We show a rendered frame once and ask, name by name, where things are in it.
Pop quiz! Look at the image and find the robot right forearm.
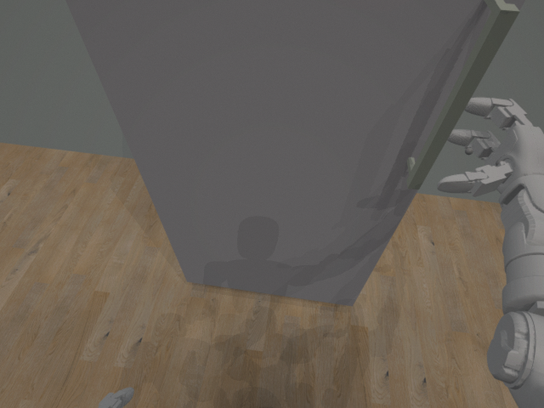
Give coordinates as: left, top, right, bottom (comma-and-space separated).
499, 174, 544, 316

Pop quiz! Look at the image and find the robot left hand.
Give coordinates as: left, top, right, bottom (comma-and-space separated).
98, 387, 134, 408

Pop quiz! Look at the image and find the robot right hand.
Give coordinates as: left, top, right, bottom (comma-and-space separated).
437, 98, 544, 197

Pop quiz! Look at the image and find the handle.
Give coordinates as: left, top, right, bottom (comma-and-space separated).
406, 0, 520, 190

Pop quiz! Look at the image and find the robot right upper arm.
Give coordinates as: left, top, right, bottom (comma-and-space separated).
487, 311, 544, 408

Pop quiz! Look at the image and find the fridge door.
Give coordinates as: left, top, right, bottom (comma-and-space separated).
66, 0, 525, 306

